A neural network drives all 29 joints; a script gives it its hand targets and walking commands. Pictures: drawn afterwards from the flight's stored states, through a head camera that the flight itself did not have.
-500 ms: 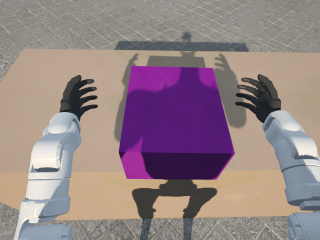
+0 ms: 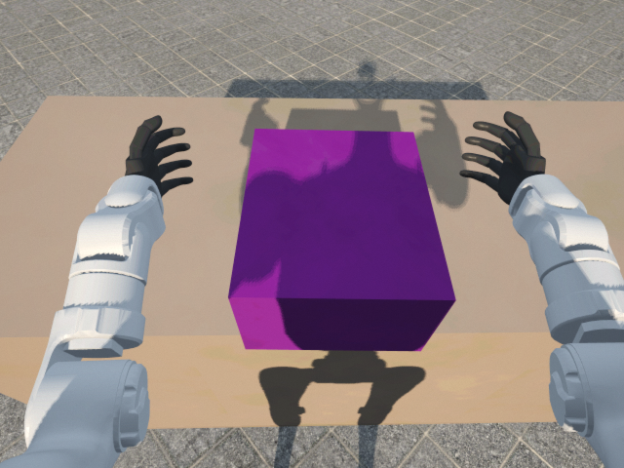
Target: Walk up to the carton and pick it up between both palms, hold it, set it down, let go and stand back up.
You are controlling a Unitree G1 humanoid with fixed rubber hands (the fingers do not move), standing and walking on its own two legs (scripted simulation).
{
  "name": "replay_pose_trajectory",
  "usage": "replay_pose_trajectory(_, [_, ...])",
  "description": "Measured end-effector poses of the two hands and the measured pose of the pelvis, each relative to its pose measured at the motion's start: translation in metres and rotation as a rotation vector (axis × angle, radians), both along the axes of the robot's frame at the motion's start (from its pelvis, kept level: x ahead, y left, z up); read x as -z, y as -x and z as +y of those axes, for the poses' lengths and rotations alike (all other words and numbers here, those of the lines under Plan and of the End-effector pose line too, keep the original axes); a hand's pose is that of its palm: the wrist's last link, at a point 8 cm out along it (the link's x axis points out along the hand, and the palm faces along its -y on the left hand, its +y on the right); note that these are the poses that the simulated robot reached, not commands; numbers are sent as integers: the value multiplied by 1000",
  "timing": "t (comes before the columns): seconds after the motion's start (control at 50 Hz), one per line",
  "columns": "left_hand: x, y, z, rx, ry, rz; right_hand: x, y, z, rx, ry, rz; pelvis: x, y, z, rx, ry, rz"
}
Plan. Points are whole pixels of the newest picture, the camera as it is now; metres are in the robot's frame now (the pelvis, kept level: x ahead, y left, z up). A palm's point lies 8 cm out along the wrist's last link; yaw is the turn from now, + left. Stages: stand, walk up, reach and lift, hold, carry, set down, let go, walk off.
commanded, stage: reach and lift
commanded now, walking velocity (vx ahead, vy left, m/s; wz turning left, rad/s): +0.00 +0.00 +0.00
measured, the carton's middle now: (334, 234) +0.47 -0.01 +0.00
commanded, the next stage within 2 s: none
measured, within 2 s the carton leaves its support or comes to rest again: neither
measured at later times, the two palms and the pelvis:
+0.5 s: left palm (156, 238) +0.41 +0.24 +0.06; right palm (488, 221) +0.43 -0.22 +0.07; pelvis -0.01 +0.00 -0.01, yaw +0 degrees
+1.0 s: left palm (175, 237) +0.41 +0.21 +0.06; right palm (475, 221) +0.44 -0.20 +0.07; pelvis -0.01 +0.00 -0.01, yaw -1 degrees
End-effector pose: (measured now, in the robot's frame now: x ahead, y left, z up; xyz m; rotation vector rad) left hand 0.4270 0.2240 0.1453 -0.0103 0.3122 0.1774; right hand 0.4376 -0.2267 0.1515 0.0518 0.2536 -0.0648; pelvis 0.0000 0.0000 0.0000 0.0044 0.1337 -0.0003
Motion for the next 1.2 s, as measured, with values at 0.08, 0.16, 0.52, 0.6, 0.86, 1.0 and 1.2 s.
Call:
replay_pose_trajectory(0.08, [19, 3, 7, -15, 4, 37, 18, 3, -5, 21, 12, 38, 0, 0, 0, 0, 0, 0])
replay_pose_trajectory(0.16, [24, 6, 15, -34, -10, 3, 33, 6, -6, 24, 34, 31, 0, 0, 0, 0, 1, 2])
replay_pose_trajectory(0.52, [91, 16, 11, 48, -110, -6, 80, 3, 9, -13, 76, 14, 8, 10, 3, 4, 10, 140])
replay_pose_trajectory(0.6, [95, 16, 10, 47, -113, -1, 87, 2, 10, -17, 66, 20, 10, 11, 3, 5, 11, 172])
replay_pose_trajectory(0.86, [88, 15, 4, 51, -128, -21, 88, 1, 9, -27, 54, 5, 12, 12, 1, 6, 11, 192])
replay_pose_trajectory(1.0, [89, 16, -14, 78, -94, -54, 84, -2, 22, -60, 62, -10, 13, 13, 1, 7, 11, 189])
replay_pose_trajectory(1.2, [93, 10, -38, 93, -25, -68, 83, -6, 35, -74, 101, 2, 13, 12, 1, 7, 11, 192])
